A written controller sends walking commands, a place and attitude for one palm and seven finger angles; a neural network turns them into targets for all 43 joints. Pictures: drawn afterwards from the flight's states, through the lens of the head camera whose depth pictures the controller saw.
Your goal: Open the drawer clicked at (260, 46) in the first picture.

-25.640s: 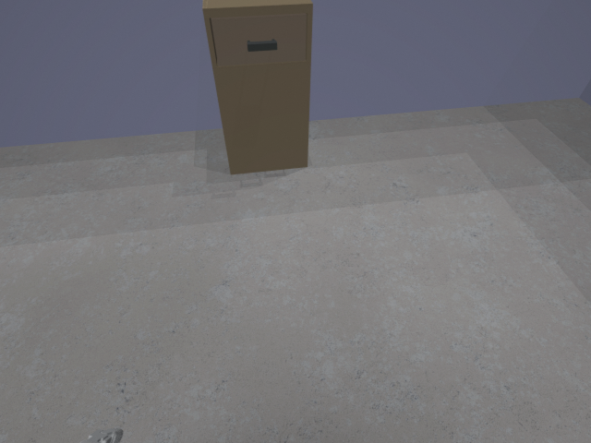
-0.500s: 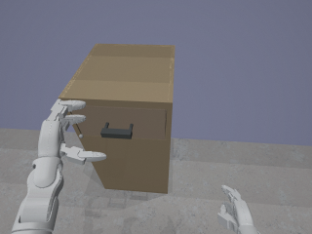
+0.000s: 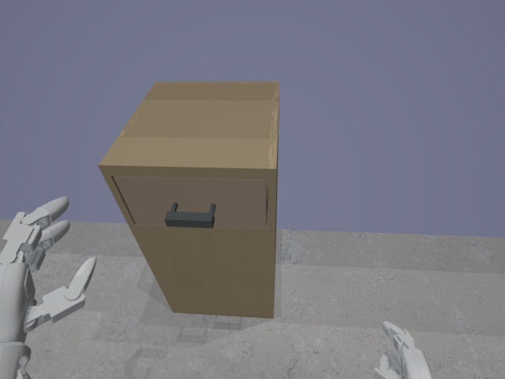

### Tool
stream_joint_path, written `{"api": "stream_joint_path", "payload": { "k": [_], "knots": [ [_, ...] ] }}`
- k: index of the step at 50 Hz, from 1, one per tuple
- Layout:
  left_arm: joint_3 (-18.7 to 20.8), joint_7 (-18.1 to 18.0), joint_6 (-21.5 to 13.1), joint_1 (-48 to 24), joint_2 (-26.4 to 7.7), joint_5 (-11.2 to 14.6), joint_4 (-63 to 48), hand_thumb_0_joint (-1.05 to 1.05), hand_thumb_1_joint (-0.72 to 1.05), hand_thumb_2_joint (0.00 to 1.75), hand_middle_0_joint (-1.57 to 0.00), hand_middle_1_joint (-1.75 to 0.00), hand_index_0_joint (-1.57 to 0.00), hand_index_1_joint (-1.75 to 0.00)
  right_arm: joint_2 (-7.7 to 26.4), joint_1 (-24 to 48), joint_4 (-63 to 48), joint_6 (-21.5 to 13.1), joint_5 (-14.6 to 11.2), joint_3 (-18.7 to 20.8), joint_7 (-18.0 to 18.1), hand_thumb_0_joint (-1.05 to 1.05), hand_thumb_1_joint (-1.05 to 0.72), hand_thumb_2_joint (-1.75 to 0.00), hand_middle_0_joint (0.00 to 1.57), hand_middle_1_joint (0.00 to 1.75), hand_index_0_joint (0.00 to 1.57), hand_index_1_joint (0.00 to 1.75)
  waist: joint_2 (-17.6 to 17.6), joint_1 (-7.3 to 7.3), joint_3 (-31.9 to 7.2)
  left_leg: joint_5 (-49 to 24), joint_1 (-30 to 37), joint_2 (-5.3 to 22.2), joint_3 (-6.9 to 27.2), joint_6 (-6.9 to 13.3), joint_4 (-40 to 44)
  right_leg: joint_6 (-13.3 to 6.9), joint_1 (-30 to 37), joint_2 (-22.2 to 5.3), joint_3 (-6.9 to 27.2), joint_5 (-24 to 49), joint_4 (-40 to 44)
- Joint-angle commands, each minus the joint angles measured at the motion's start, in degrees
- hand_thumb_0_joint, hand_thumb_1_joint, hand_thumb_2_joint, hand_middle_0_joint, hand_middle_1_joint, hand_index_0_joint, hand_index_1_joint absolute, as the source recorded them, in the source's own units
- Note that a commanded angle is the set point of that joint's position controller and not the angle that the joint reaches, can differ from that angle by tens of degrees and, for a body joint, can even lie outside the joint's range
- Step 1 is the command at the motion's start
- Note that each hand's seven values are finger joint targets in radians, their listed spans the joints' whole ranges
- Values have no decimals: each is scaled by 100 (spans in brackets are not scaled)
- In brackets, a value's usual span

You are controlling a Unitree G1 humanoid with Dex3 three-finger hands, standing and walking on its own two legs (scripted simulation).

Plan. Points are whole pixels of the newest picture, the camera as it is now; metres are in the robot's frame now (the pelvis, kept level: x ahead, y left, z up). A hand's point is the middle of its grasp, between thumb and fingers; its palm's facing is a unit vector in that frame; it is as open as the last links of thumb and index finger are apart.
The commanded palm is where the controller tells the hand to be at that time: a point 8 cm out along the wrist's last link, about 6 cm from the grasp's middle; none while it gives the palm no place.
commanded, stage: draw the hand back to the body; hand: left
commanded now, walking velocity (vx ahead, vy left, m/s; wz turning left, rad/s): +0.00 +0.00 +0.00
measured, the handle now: (191, 213) +0.51 +0.22 -0.10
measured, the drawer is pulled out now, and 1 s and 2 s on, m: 0.00 0.00 0.00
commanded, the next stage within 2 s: step back with the hand held close in 0.26 s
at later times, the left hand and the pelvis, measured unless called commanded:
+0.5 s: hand (56, 290) +0.17 +0.26 +0.15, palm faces +0.39 -0.81 -0.43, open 7.4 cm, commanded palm +0.11 +0.29 +0.17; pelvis -0.01 +0.01 +0.00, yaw +2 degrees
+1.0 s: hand (15, 343) +0.11 +0.27 +0.15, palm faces +0.36 -0.82 -0.45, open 7.4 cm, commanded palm +0.05 +0.31 +0.17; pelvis -0.07 +0.03 -0.01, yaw +1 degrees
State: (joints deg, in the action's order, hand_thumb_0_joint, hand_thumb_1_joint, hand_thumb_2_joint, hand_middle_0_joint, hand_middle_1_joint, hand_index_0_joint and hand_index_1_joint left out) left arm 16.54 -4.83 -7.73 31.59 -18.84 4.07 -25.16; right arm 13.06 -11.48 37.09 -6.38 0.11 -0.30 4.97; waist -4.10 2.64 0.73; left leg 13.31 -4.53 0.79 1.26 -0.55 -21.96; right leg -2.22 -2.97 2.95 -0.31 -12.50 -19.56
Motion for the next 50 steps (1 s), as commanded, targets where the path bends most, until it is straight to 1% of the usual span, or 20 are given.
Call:
{"api": "stream_joint_path", "payload": {
  "k": [1,5,8,12,14,18,19,20,22,23,25,26,29,31,37,43,44,46,48,50],
  "knots": [
    [546,-141,-375,-555,-837,0,-1156,0,83,87,-21,-34,-21,-34,459,833,-943,-430,-5,173,63,0,-90,-90,20,30,20,30,223,-13,-21,-825,103,-106,-243,150,212,231,-509,-170,-47,416,567],
    [499,-182,-386,-794,-825,-34,-1113,0,90,90,-20,-30,-20,-30,459,828,-910,-482,15,163,104,0,-90,-90,20,30,20,30,206,-23,20,-613,176,-126,-217,168,254,227,-577,-186,-20,63,682],
    [607,-209,-379,-806,-941,-56,-1134,0,90,90,-20,-30,-20,-30,473,849,-884,-510,31,151,103,0,-90,-90,20,30,20,30,80,41,-130,-719,216,-135,-194,147,283,202,-436,-175,-23,219,655],
    [582,-197,-352,-764,-888,-45,-1175,0,90,90,-20,-30,-20,-30,441,878,-897,-498,43,121,74,0,-90,-90,20,30,20,30,141,74,-226,-955,181,-115,-165,139,290,199,-265,-181,-57,566,511],
    [577,-197,-325,-705,-880,-58,-1141,0,90,90,-20,-30,-20,-30,431,859,-886,-505,53,101,65,0,-90,-90,20,30,20,30,-16,78,-162,-981,119,-110,-141,114,325,179,-216,-187,-69,611,491],
    [650,-181,-274,-635,-918,-46,-1112,0,90,90,-20,-30,-20,-30,451,890,-901,-479,44,125,46,0,-90,-90,20,30,20,30,123,104,-167,-1074,121,-89,-139,100,315,174,-222,-147,-83,692,493],
    [1098,-201,-405,-872,-1331,-158,-1452,0,90,90,-20,-30,-20,-30,709,895,-1101,-277,71,168,44,0,-90,-90,20,30,20,30,137,-148,455,-781,-477,-37,187,196,62,167,-1054,-367,267,589,730],
    [894,-189,-409,-496,-1014,-196,-1174,0,90,90,-20,-30,-20,-30,661,832,-1025,-163,124,202,28,0,-90,-90,20,30,20,30,467,-181,285,-624,-520,-25,271,202,-94,122,-1102,-477,326,369,741],
    [643,-217,-405,-136,-732,-227,-1222,0,90,90,-20,-30,-20,-30,641,694,-1131,1,115,243,-13,0,-90,-90,20,30,20,30,486,-247,-48,-473,-554,-22,243,179,-457,39,-1190,-682,475,289,644],
    [804,-258,-455,-125,-899,-219,-1483,0,90,90,-20,-30,-20,-30,645,724,-1187,37,136,262,4,0,-90,-90,20,30,20,30,365,-231,-265,-675,-578,-22,227,162,-474,11,-1076,-709,425,562,537],
    [778,-328,-449,227,-811,-196,-1538,0,90,90,-20,-30,-20,-30,639,572,-1272,159,84,306,6,0,-90,-90,20,30,20,30,285,-282,-704,-1476,-659,133,280,141,-506,3,-666,-704,282,1290,75],
    [864,-349,-462,327,-919,-161,-1705,0,90,90,-20,-30,-20,-30,628,586,-1345,175,40,320,-4,0,-90,-90,20,30,20,30,279,-274,-866,-1880,-673,193,283,140,-506,38,-517,-684,234,1663,-111],
    [1062,-393,-483,573,-1124,-94,-2007,0,90,90,-20,-30,-20,-30,583,607,-1471,205,-30,329,1,0,-90,-90,20,30,20,30,177,-246,-1196,-2677,-762,288,288,117,-463,104,-162,-602,109,2306,-521],
    [1098,-378,-506,608,-1206,-72,-2165,0,90,90,-20,-30,-20,-30,580,647,-1526,215,-79,336,-11,0,-90,-90,20,30,20,30,105,-233,-1281,-2743,-780,304,254,136,-439,156,-158,-560,88,2362,-659],
    [1138,-401,-567,760,-1222,-74,-2146,0,90,90,-20,-30,-20,-30,649,655,-1513,179,-68,333,-8,0,-90,-90,20,30,20,30,-98,-224,-985,-1688,-1506,425,448,221,-73,223,-284,-362,50,1313,-783],
    [1182,-411,-709,672,-1217,-152,-2071,0,90,90,-20,-30,-20,-30,717,631,-1501,45,-32,337,3,0,-90,-90,20,30,20,30,-118,-264,-653,529,-2691,468,564,363,287,237,-124,-294,221,471,-846],
    [1158,-427,-721,656,-1166,-165,-1984,0,90,90,-20,-30,-20,-30,679,588,-1485,31,-28,309,-1,0,-90,-90,20,30,20,30,49,-275,-584,776,-2849,425,589,369,250,221,-142,-337,268,368,-782],
    [1095,-441,-769,544,-1134,-186,-1943,0,90,90,-20,-30,-20,-30,674,549,-1461,0,-28,323,-19,0,-90,-90,20,30,20,30,291,-310,-517,1118,-2684,217,408,317,-70,169,-577,-493,504,-172,-323],
    [1062,-469,-807,370,-1220,-183,-2069,0,90,90,-20,-30,-20,-30,707,483,-1386,-19,-21,363,-33,0,-90,-90,20,30,20,30,505,-362,-477,1008,-2013,-50,172,176,-609,33,-1444,-727,768,-925,335],
    [954,-540,-840,291,-1162,-181,-1999,0,90,90,-20,-30,-20,-30,658,425,-1274,-10,-13,340,-23,0,-90,-90,20,30,20,30,578,-397,-454,846,-1496,-143,117,91,-961,-63,-2083,-907,721,-1402,587]
  ]
}}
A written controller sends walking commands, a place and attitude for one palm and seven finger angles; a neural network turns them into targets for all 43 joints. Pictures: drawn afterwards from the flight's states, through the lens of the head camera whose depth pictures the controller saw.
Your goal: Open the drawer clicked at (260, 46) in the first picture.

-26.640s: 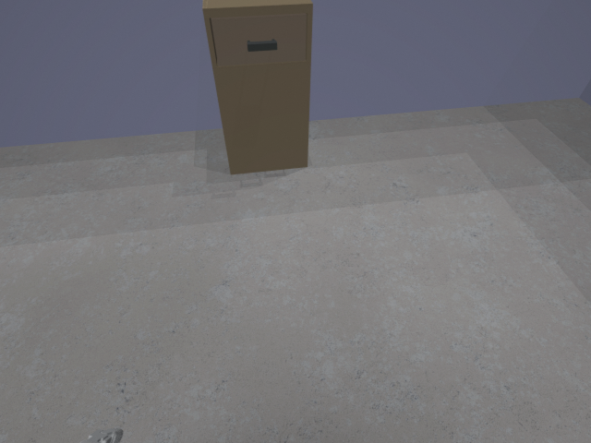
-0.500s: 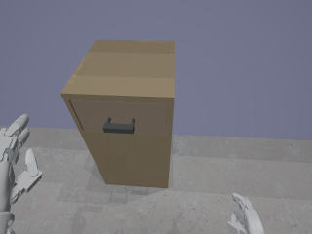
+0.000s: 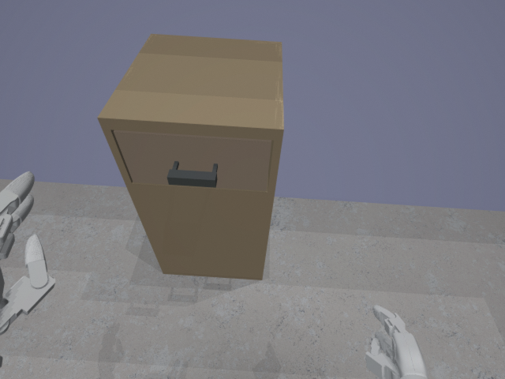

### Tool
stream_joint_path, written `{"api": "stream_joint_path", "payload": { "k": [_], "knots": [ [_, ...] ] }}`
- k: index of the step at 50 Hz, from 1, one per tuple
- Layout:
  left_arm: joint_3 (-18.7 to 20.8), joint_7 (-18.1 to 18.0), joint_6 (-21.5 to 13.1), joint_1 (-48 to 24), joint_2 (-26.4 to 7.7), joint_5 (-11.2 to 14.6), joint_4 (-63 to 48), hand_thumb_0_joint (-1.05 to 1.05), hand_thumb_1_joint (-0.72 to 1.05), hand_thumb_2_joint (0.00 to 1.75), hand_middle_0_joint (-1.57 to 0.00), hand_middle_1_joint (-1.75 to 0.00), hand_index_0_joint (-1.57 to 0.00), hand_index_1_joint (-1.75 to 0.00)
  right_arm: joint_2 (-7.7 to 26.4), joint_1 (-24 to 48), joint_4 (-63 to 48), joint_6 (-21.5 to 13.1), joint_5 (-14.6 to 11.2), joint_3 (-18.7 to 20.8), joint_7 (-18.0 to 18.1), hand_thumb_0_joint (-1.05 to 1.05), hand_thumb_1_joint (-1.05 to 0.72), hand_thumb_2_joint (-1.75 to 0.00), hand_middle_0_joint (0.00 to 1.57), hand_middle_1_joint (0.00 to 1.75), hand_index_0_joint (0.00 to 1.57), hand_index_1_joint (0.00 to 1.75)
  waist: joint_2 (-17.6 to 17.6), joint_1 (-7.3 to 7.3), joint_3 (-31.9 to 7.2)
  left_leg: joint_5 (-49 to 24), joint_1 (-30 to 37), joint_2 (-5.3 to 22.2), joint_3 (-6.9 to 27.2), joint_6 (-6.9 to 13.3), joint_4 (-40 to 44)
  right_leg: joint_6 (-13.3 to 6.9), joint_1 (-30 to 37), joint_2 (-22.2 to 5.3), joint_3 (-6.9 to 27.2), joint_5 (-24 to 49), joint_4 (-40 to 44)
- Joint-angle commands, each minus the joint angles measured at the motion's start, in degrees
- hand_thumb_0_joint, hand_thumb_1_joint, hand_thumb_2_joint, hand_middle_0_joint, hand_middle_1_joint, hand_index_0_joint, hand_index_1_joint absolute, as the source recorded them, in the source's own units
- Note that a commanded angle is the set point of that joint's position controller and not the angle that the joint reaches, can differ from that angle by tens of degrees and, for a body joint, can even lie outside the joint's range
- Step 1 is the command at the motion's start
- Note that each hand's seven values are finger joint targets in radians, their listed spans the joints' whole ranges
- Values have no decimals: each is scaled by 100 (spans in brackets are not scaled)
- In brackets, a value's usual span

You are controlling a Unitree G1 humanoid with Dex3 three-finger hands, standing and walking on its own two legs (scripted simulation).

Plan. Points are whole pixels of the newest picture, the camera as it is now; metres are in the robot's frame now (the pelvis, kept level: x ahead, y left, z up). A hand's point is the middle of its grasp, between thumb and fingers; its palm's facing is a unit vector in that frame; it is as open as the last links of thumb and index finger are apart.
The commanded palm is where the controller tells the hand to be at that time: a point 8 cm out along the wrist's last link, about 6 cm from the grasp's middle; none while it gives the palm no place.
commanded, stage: step back with the hand held close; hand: left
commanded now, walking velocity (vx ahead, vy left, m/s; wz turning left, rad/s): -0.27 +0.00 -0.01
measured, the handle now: (194, 172) +0.59 +0.18 -0.09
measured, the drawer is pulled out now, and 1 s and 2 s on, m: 0.00 0.00 0.00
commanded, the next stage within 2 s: stop stepping back and stand still in 0.72 s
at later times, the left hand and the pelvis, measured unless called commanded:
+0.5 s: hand (37, 346) +0.13 +0.22 +0.16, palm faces +0.25 -0.84 -0.49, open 7.4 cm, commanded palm +0.06 +0.27 +0.18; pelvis -0.07 -0.01 +0.00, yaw +0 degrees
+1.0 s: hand out of the picture -0.03 +0.21 +0.17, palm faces +0.33 -0.83 -0.45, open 7.4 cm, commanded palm -0.08 +0.25 +0.18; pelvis -0.22 -0.03 +0.00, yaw -1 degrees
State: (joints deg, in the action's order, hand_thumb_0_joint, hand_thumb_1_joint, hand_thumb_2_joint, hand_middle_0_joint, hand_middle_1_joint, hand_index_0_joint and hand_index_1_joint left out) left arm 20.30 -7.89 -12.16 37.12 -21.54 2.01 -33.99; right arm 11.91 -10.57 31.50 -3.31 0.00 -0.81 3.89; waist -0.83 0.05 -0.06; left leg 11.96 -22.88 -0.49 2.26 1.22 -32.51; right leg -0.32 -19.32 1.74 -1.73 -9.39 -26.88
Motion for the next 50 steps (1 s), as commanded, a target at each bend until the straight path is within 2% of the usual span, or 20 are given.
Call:
{"api": "stream_joint_path", "payload": {
  "k": [1,3,8,10,15,18,20,22,26,29,30,32,35,39,43,44,46,47,48,50],
  "knots": [
    [542,-262,-410,-334,-897,24,-1186,0,90,90,-20,-30,-20,-30,777,335,-690,-319,-15,393,101,0,-90,-90,20,30,20,30,166,-150,-365,907,531,-32,6,-104,43,-248,-654,-778,772,-1765,1334],
    [662,-303,-420,-372,-1054,22,-1279,0,90,90,-20,-30,-20,-30,801,383,-638,-319,3,386,150,0,-90,-90,20,30,20,30,-43,-147,-381,916,554,56,124,-99,478,-140,-595,-547,523,-1734,1201],
    [805,-246,-450,-142,-1041,-82,-1382,0,90,90,-20,-30,-20,-30,806,493,-849,-469,17,373,214,0,-90,-90,20,30,20,30,-1370,19,-498,2422,-1705,1260,1740,506,2607,122,1677,463,140,-626,-1497],
    [828,-194,-468,101,-993,-35,-1322,0,90,90,-20,-30,-20,-30,810,495,-808,-611,73,387,178,0,-90,-90,20,30,20,30,-746,63,-733,1424,-1330,1259,1514,620,2084,67,1581,393,357,-835,-1401],
    [731,-103,-522,70,-962,88,-1293,0,90,90,-20,-30,-20,-30,902,486,-468,-751,200,338,52,0,-90,-90,20,30,20,30,-835,21,-768,-980,-260,1080,1109,484,1484,10,1107,338,414,-501,-373],
    [859,-101,-569,-96,-1218,125,-1520,0,90,90,-20,-30,-20,-30,792,453,-376,-616,120,362,-47,0,-90,-90,20,30,20,30,-361,4,-1817,-3060,1522,794,360,166,509,83,754,-59,634,1629,151],
    [817,-76,-518,8,-1159,168,-1429,0,90,90,-20,-30,-20,-30,714,489,-584,-499,-82,381,-83,0,-90,-90,20,30,20,30,439,-60,-2015,-2416,1518,363,-148,8,21,497,902,-540,755,3555,343],
    [1065,-76,-497,174,-1361,172,-1248,0,90,90,-20,-30,-20,-30,650,695,-745,-332,-154,364,-64,0,-90,-90,20,30,20,30,818,-9,-1522,-393,767,-97,-318,-148,-512,375,782,-1015,955,4140,584],
    [969,-36,-392,50,-1291,123,-903,0,90,90,-20,-30,-20,-30,536,791,-766,-140,-53,282,34,0,-90,-90,20,30,20,30,425,-59,-502,337,6,-47,-37,-181,-344,-350,454,-1174,1190,3453,661],
    [833,11,-423,-200,-1331,169,-973,0,90,90,-20,-30,-20,-30,775,624,-702,-94,-112,340,109,0,-90,-90,20,30,20,30,-570,-42,-755,-3441,1222,460,313,-37,1003,207,445,-43,353,2120,299],
    [800,37,-412,24,-1341,223,-954,0,90,90,-20,-30,-20,-30,755,552,-714,-101,-76,351,79,0,-90,-90,20,30,20,30,-1075,-8,-1235,-4281,1630,976,795,67,1277,172,382,219,161,292,-385],
    [647,97,-396,147,-1232,282,-1279,0,90,90,-20,-30,-20,-30,828,468,-826,-279,89,412,-12,0,-90,-90,20,30,20,30,-1292,70,-1503,-2814,1094,1632,1380,376,2030,14,460,453,468,-2336,-2176],
    [481,-20,-221,297,-952,263,-1352,0,90,90,-20,-30,-20,-30,771,346,-647,-577,59,400,-58,0,-90,-90,20,30,20,30,-584,75,-1351,-1957,1265,1673,1093,803,1872,99,-97,255,554,-1942,-2690],
    [632,-155,8,11,-1058,260,-1421,0,90,90,-20,-30,-20,-30,775,650,-603,-668,119,324,-1,0,-90,-90,20,30,20,30,-784,70,-817,906,-102,1473,901,601,2737,42,666,307,100,-2041,-2547],
    [753,-185,60,69,-1143,257,-1538,0,90,90,-20,-30,-20,-30,749,559,-593,-701,83,332,-43,0,-90,-90,20,30,20,30,-1314,57,-923,1736,-212,800,201,-26,2555,-161,1545,490,-486,-2078,-298],
    [691,-158,36,156,-1094,258,-1579,0,90,90,-20,-30,-20,-30,680,541,-645,-669,51,301,-68,0,-90,-90,20,30,20,30,-980,19,-769,1669,-106,376,-78,-258,1942,-256,1402,281,-349,-1961,773],
    [1022,-174,-123,66,-1536,209,-1832,0,90,90,-20,-30,-20,-30,663,476,-514,-500,97,293,-108,0,-90,-90,20,30,20,30,856,-22,-594,538,1110,-237,-227,-430,-1601,-986,-1284,-1929,2031,-2549,2333],
    [1261,-271,-206,-369,-1716,170,-1984,0,90,90,-20,-30,-20,-30,669,490,-453,-413,216,246,-113,0,-90,-90,20,30,20,30,671,-25,-513,648,470,5,-40,-385,-2384,-1205,-1186,-2365,1965,-1687,2155],
    [983,-211,-132,-504,-1389,146,-1557,0,90,90,-20,-30,-20,-30,606,337,-462,-465,30,271,-111,0,-90,-90,20,30,20,30,1341,-71,-717,771,-245,-178,76,-375,-2800,-1060,-576,-2077,1962,-1717,1744],
    [661,-210,-18,-237,-935,78,-757,0,90,90,-20,-30,-20,-30,598,316,-378,-454,-60,276,10,0,-90,-90,20,30,20,30,679,-169,-198,484,-663,186,9,-281,-2369,-775,14,-1688,1258,-497,1311]
  ]
}}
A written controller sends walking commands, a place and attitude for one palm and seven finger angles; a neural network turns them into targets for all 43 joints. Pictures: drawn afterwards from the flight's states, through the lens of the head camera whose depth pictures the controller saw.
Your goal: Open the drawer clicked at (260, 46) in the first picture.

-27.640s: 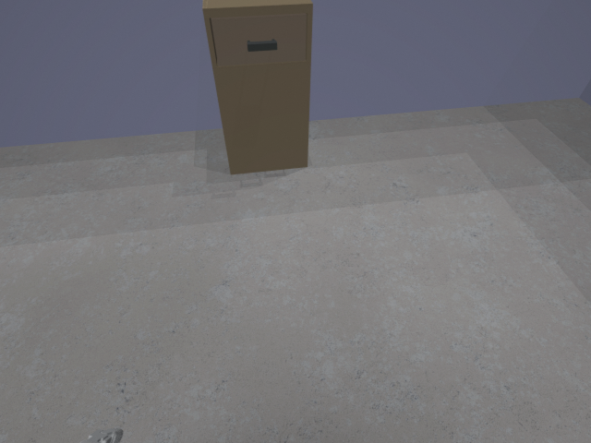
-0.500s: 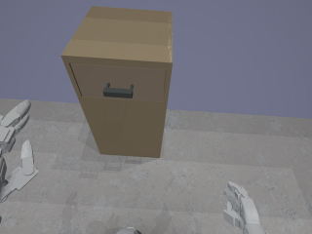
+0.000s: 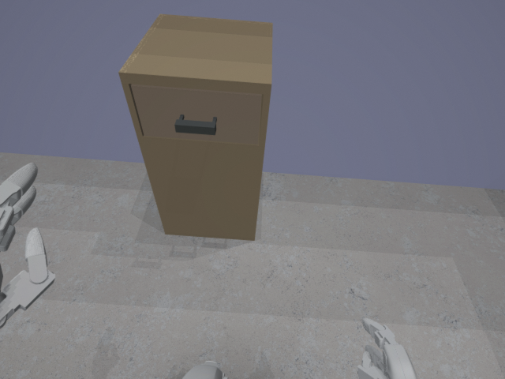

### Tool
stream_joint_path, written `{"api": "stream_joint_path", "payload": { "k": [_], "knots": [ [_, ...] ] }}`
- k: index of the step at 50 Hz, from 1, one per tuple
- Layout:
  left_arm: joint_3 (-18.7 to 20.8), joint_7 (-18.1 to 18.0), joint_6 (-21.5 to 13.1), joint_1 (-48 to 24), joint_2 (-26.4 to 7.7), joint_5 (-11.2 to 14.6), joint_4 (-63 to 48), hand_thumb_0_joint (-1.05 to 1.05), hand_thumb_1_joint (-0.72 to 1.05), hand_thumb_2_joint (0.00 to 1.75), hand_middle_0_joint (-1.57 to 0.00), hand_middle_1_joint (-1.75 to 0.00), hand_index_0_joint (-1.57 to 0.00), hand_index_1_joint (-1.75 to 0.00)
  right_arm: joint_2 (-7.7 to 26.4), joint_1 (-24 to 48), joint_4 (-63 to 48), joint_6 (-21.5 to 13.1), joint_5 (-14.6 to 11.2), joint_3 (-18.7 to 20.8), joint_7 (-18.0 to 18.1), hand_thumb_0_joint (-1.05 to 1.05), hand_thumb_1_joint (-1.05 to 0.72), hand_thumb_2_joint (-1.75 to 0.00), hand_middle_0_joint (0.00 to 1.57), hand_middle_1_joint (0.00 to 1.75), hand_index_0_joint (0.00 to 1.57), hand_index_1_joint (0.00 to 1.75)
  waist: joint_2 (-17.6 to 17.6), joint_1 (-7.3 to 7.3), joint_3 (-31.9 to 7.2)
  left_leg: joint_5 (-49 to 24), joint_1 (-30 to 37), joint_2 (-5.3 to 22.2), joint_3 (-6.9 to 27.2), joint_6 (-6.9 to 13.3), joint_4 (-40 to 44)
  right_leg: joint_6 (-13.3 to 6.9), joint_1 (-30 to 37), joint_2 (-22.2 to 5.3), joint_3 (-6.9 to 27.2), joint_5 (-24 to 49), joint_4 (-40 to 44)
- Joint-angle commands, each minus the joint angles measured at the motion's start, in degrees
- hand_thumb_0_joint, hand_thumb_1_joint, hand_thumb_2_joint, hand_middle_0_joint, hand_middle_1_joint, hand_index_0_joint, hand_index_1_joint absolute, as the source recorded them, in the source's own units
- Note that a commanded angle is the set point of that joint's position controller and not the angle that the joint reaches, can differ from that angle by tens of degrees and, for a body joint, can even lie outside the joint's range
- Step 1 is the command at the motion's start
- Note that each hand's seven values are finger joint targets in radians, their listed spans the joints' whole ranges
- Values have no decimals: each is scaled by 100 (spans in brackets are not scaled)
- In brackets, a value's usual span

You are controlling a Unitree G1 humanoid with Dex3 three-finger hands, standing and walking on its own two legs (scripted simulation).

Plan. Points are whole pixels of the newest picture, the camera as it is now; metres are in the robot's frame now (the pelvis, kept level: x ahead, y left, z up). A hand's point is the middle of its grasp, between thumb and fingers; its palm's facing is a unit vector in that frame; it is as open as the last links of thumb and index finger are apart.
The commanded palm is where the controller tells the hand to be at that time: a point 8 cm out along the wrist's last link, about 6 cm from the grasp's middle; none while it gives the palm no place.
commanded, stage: stop stepping back and stand still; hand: left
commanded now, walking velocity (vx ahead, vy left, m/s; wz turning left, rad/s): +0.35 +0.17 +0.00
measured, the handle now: (197, 122) +0.80 +0.23 -0.09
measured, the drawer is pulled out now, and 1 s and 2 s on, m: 0.00 0.00 0.00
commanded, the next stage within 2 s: let the arm hang, fingers relaxed in 1.26 s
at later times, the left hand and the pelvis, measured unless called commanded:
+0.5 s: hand (1, 331) +0.13 +0.26 +0.16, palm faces +0.40 -0.81 -0.44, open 7.4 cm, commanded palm +0.08 +0.30 +0.18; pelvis -0.05 +0.01 +0.00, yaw +1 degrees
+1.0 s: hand (18, 296) +0.17 +0.27 +0.15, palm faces +0.32 -0.81 -0.49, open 7.4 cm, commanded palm +0.10 +0.31 +0.18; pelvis -0.02 +0.03 +0.00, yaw +2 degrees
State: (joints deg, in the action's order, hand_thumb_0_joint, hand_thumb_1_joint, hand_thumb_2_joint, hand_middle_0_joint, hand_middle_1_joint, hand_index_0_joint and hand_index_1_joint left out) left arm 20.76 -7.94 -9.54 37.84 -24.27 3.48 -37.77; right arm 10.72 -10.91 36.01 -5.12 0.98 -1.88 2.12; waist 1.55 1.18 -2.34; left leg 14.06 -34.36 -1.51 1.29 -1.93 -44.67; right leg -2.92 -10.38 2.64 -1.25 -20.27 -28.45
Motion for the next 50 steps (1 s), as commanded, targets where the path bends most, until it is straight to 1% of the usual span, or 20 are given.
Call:
{"api": "stream_joint_path", "payload": {
  "k": [1,6,9,10,13,17,19,21,22,23,26,29,32,34,36,38,40,45,47,50],
  "knots": [
    [526,-212,-296,-428,-649,-108,-298,0,90,90,-20,-30,-20,-30,707,415,-841,-275,-158,355,238,0,-90,-90,20,30,20,30,247,-249,240,346,519,349,-33,84,-559,-444,-683,-1710,1027,945,1401],
    [436,-206,-459,-627,-668,-182,-408,0,90,90,-20,-30,-20,-30,814,276,-810,-471,-96,351,291,0,-90,-90,20,30,20,30,133,-154,226,-69,1874,250,-433,400,2042,-93,-201,-1392,860,1558,909],
    [663,-204,-557,-262,-826,-171,-569,0,90,90,-20,-30,-20,-30,873,124,-920,-508,-104,394,284,0,-90,-90,20,30,20,30,-334,-163,-283,-1938,2486,713,59,561,1966,244,6,-726,309,2341,151],
    [642,-194,-608,-299,-817,-162,-875,0,90,90,-20,-30,-20,-30,820,65,-916,-498,-95,338,262,0,-90,-90,20,30,20,30,-823,-204,-485,-2338,2560,810,329,574,2094,282,-5,-569,40,2099,-230],
    [644,-209,-620,-162,-772,-123,-970,0,90,90,-20,-30,-20,-30,868,164,-904,-612,-93,370,252,0,-90,-90,20,30,20,30,-1043,-177,-235,-799,2150,1365,920,733,2636,341,-394,-273,-227,-47,-540],
    [720,-279,-568,-173,-646,-190,-642,0,90,90,-20,-30,-20,-30,850,246,-903,-624,-69,364,271,0,-90,-90,20,30,20,30,-1140,-207,203,2017,823,1323,808,723,3086,205,199,-276,-295,-291,-325],
    [712,-273,-538,-101,-616,-181,-494,0,90,90,-20,-30,-20,-30,808,279,-950,-540,-70,396,279,0,-90,-90,20,30,20,30,-585,-214,220,2160,579,857,383,507,2425,15,255,-447,172,-681,350],
    [679,-238,-502,8,-590,-165,-270,0,90,90,-20,-30,-20,-30,718,218,-950,-415,-49,437,249,0,-90,-90,20,30,20,30,700,-220,319,1388,452,284,-210,286,540,-590,-344,-1415,2007,-2150,1485],
    [630,-246,-497,-163,-581,-158,-285,0,90,90,-20,-30,-20,-30,732,193,-872,-377,-57,436,222,0,-90,-90,20,30,20,30,1057,-206,420,976,228,209,-356,235,-448,-912,-349,-2008,2693,-2004,1870],
    [581,-251,-549,-454,-555,-179,-362,0,90,90,-20,-30,-20,-30,795,282,-872,-377,-74,450,190,0,-90,-90,20,30,20,30,941,-205,403,1086,-134,246,-249,222,-1059,-1098,-42,-2205,2809,-1145,1792],
    [496,-255,-645,-655,-543,-257,-432,0,90,90,-20,-30,-20,-30,637,255,-836,-411,-38,335,208,0,-90,-90,20,30,20,30,418,-221,290,824,598,506,-253,292,43,-827,-81,-1890,1389,794,1230],
    [421,-288,-631,-719,-530,-227,-730,0,90,90,-20,-30,-20,-30,647,282,-852,-460,-24,327,288,0,-90,-90,20,30,20,30,-38,-232,199,53,2090,275,-621,316,1694,-326,-583,-1295,579,244,819],
    [581,-281,-692,-605,-607,-184,-1104,0,90,90,-20,-30,-20,-30,857,248,-1027,-515,-79,429,285,0,-90,-90,20,30,20,30,-1367,-145,-74,-535,2641,1549,1254,844,2464,318,-1066,-330,-163,-10,-744],
    [689,-262,-702,-542,-680,-217,-1157,0,90,90,-20,-30,-20,-30,658,180,-940,-624,0,368,257,0,-90,-90,20,30,20,30,-1496,-219,-13,-620,2469,1946,1911,1096,3093,348,-1312,-272,-83,-943,-1955],
    [678,-272,-677,-288,-619,-223,-1089,0,90,90,-20,-30,-20,-30,660,108,-848,-708,-8,373,179,0,-90,-90,20,30,20,30,-1185,-167,-128,-1948,2597,1790,1206,1075,2584,344,-1136,-403,-39,-676,-1511],
    [632,-247,-593,127,-504,-178,-1040,0,90,90,-20,-30,-20,-30,723,131,-872,-728,-74,377,108,0,-90,-90,20,30,20,30,-1248,-166,-384,-2583,2772,1416,367,738,2196,363,-682,-310,-340,-177,-550],
    [630,-210,-574,306,-501,-161,-946,0,90,90,-20,-30,-20,-30,756,203,-925,-654,-109,343,87,0,-90,-90,20,30,20,30,-1109,-184,-339,-1998,2139,1254,151,532,2108,347,96,-307,-377,598,186],
    [779,-202,-497,402,-522,5,-513,0,90,90,-20,-30,-20,-30,657,189,-999,-404,-170,369,86,0,-90,-90,20,30,20,30,553,-279,-428,-402,1699,426,-265,153,1147,-198,238,-1353,1064,2372,849],
    [809,-240,-491,300,-583,-24,-519,0,90,90,-20,-30,-20,-30,618,275,-1000,-337,-165,337,129,0,-90,-90,20,30,20,30,439,-268,-352,-326,1773,366,-262,165,1350,-201,223,-1392,924,2595,848],
    [703,-240,-468,230,-546,-66,-651,0,90,90,-20,-30,-20,-30,687,365,-1057,-287,-129,339,216,0,-90,-90,20,30,20,30,-224,-211,-404,-1552,2295,610,-148,256,1898,130,190,-892,382,2607,501]
  ]
}}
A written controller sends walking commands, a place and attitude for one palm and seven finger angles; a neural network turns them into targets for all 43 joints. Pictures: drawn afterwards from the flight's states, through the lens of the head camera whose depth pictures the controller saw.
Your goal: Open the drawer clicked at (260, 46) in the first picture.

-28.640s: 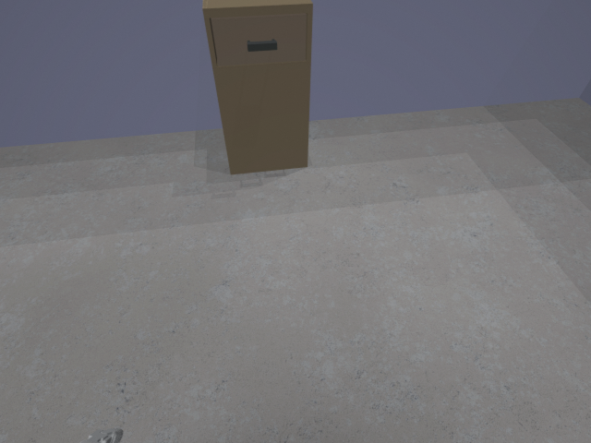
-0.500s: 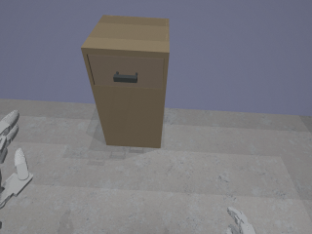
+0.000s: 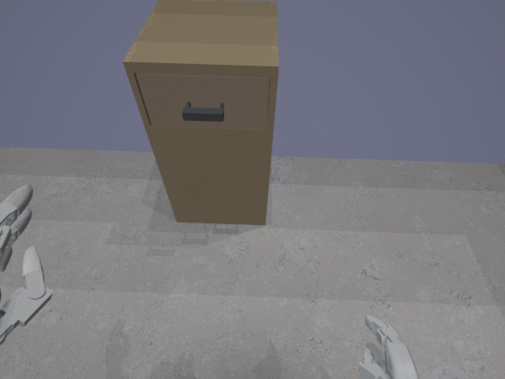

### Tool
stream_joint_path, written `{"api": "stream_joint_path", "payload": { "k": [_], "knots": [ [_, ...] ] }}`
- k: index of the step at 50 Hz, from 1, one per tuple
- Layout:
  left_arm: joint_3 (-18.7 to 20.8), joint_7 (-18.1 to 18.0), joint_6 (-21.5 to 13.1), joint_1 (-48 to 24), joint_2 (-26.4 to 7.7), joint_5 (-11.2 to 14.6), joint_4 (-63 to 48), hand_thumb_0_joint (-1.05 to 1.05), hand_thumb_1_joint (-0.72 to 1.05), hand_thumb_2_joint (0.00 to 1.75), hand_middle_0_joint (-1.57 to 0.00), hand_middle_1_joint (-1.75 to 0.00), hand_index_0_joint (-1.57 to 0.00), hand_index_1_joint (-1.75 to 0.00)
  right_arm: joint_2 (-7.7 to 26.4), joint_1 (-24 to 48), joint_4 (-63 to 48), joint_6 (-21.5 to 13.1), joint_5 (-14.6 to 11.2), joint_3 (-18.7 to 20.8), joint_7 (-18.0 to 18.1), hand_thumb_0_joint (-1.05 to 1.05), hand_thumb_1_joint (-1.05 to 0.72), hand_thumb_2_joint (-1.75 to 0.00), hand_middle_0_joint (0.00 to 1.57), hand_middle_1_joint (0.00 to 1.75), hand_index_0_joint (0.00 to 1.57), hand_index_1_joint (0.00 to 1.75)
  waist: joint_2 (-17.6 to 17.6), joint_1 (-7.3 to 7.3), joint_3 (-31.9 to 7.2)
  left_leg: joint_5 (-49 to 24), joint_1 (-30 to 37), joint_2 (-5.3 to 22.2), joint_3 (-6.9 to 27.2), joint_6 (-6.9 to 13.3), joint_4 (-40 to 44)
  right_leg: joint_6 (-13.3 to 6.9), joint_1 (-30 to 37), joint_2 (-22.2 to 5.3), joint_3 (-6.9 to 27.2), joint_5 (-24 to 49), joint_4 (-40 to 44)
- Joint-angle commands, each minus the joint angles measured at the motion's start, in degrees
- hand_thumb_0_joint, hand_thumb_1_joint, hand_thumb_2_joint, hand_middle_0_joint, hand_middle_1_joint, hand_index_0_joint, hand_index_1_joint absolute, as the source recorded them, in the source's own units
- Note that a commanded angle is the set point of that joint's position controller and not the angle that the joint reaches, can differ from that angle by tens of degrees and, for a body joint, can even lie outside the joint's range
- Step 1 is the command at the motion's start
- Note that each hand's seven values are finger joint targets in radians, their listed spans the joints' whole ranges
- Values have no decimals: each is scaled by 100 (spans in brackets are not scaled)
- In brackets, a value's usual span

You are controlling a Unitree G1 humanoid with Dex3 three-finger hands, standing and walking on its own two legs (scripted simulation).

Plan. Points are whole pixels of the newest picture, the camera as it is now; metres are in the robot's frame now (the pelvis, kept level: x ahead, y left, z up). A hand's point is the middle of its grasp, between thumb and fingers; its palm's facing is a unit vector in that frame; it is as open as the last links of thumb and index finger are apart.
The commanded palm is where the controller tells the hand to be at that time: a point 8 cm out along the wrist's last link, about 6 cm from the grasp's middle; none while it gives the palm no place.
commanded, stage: stop stepping back and stand still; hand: left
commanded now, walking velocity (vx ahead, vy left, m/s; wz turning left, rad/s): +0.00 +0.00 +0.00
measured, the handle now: (204, 109) +0.82 +0.17 -0.09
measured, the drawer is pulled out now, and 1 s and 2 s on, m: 0.00 0.00 0.00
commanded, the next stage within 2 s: let the arm hang, fingers relaxed in 0.26 s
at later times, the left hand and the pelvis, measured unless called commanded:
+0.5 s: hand (94, 343) +0.18 +0.25 -0.03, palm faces +0.07 -0.89 -0.46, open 7.4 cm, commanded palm none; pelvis -0.01 +0.00 +0.00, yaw +0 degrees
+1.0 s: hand out of the picture -0.06 +0.20 -0.16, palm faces +0.00 -0.97 -0.25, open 7.4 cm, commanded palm none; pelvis -0.03 -0.01 +0.01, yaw +0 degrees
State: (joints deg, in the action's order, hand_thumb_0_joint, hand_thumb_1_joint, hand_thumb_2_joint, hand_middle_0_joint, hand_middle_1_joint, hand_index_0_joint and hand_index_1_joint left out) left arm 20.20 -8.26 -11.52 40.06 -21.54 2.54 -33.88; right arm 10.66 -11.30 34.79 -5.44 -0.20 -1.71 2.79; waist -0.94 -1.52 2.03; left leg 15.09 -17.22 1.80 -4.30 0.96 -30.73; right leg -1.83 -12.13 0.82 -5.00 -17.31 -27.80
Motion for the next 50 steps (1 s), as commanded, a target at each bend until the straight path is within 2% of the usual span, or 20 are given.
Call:
{"api": "stream_joint_path", "payload": {
  "k": [1,4,10,17,18,19,20,22,23,24,26,27,30,32,33,37,42,50],
  "knots": [
    [738,-205,-283,-67,-830,10,-1118,0,90,90,-20,-30,-20,-30,711,409,-951,-255,-5,331,170,0,-90,-90,20,30,20,30,-168,86,-897,-2071,761,394,502,-3,582,110,301,-534,627,2194,319],
    [644,-197,-285,-256,-838,-31,-1228,0,90,90,-20,-30,-20,-30,749,417,-984,-302,-9,328,207,0,-90,-90,20,30,20,30,-415,123,-862,-2289,731,512,611,11,668,180,326,-370,436,1856,257],
    [680,-206,-273,-3,-798,-1,-1111,0,90,90,-20,-30,-20,-30,775,369,-986,-299,-18,372,167,0,-90,-90,20,30,20,30,-233,110,-997,-2093,648,379,478,-53,500,102,470,-473,580,2182,401],
    [665,-184,-237,-42,-766,42,-984,0,90,90,-20,-30,-20,-30,771,417,-1042,-224,-9,357,167,0,-90,-90,20,30,20,30,-189,111,-828,-1606,561,341,474,-63,643,119,302,-438,625,1783,612],
    [-1665,563,386,-1093,-135,-402,3822,0,90,90,-20,-30,-20,-30,1482,757,451,-617,-39,630,-390,0,-90,-90,20,30,20,30,-144,-125,-457,-2357,580,585,483,-52,-124,7,-688,-779,326,1974,-84],
    [-1390,724,887,-1298,-262,-459,3906,0,90,90,-20,-30,-20,-30,1739,308,475,-215,-4,729,-393,0,-90,-90,20,30,20,30,-225,-22,-719,-2185,537,640,560,10,58,-7,-547,-840,696,1721,42],
    [-1376,759,977,-1456,-252,-514,4127,0,90,90,-20,-30,-20,-30,1588,189,423,-50,30,685,-377,0,-90,-90,20,30,20,30,82,6,-802,-2088,390,656,662,133,52,-34,-457,-696,540,1493,-104],
    [-1396,819,990,-1844,-368,-486,4767,0,90,90,-20,-30,-20,-30,1619,307,383,129,65,553,-349,0,-90,-90,20,30,20,30,643,109,-642,-1826,110,637,865,282,150,-66,-309,-614,571,1203,-144],
    [-1436,828,979,-2043,-466,-501,5154,0,90,90,-20,-30,-20,-30,1648,369,416,175,90,536,-343,0,-90,-90,20,30,20,30,918,121,-710,-1764,179,588,863,238,150,-121,-214,-675,681,1210,-57],
    [-1458,831,986,-2208,-527,-476,5523,0,90,90,-20,-30,-20,-30,1676,420,456,222,103,514,-329,0,-90,-90,20,30,20,30,944,128,-658,-1617,207,499,859,231,122,-188,-193,-792,810,1263,51],
    [-1530,816,1027,-2568,-621,-454,6318,0,90,90,-20,-30,-20,-30,1615,473,661,344,136,472,-318,0,-90,-90,20,30,20,30,825,96,-527,-1290,332,382,786,171,212,-289,-232,-935,954,1117,280],
    [-1592,804,1049,-2674,-592,-434,6688,0,90,90,-20,-30,-20,-30,1560,496,797,396,150,434,-316,0,-90,-90,20,30,20,30,581,95,-464,-1166,406,358,751,135,283,-292,-265,-957,992,966,394],
    [-1739,772,1107,-2840,-454,-385,7597,0,90,90,-20,-30,-20,-30,1389,440,1183,484,160,314,-300,0,-90,-90,20,30,20,30,-196,102,-280,-854,394,430,813,107,737,-190,-79,-786,907,391,579],
    [-1782,772,1107,-2783,-395,-364,8113,0,90,90,-20,-30,-20,-30,1353,398,1451,499,151,284,-268,0,-90,-90,20,30,20,30,-416,133,-267,-536,403,446,817,94,941,-167,66,-748,913,175,752],
    [-1774,768,1101,-2747,-411,-366,8301,0,90,90,-20,-30,-20,-30,1353,356,1546,511,139,283,-256,0,-90,-90,20,30,20,30,-311,146,-227,-486,439,450,830,89,964,-172,81,-742,901,100,854],
    [-1800,755,1073,-2653,-189,-326,9000,0,90,90,-20,-30,-20,-30,1178,41,2065,517,131,273,-188,0,-90,-90,20,30,20,30,-481,105,-254,-378,676,432,731,55,1051,-226,115,-796,939,39,1140],
    [-1825,724,1067,-2522,-8,-310,9522,0,90,90,-20,-30,-20,-30,1055,-252,2466,541,114,294,-131,0,-90,-90,20,30,20,30,-219,89,-20,-362,764,478,711,62,1129,-217,30,-790,858,-18,1322],
    [-1818,682,1092,-2476,71,-321,9760,0,90,90,-20,-30,-20,-30,910,-482,2713,568,131,325,-120,0,-90,-90,20,30,20,30,111,98,233,-167,678,485,695,88,1269,-202,-73,-766,825,-264,1372]
  ]
}}
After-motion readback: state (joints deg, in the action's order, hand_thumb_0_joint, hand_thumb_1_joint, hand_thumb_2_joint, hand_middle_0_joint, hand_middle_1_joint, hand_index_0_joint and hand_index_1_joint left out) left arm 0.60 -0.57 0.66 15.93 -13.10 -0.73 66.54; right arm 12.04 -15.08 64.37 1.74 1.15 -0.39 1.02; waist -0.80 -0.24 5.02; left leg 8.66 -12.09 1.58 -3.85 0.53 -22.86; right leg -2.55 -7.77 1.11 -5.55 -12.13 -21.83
